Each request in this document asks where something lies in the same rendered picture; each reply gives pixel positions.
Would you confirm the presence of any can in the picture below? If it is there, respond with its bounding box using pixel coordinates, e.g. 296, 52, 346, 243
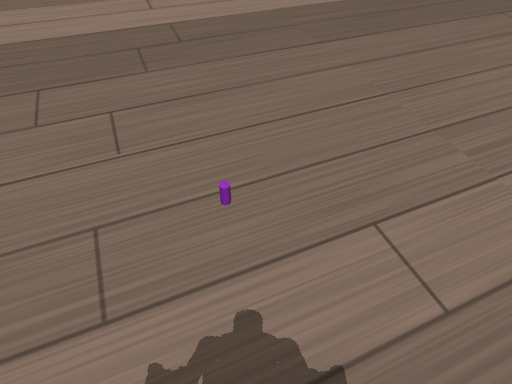
219, 181, 231, 206

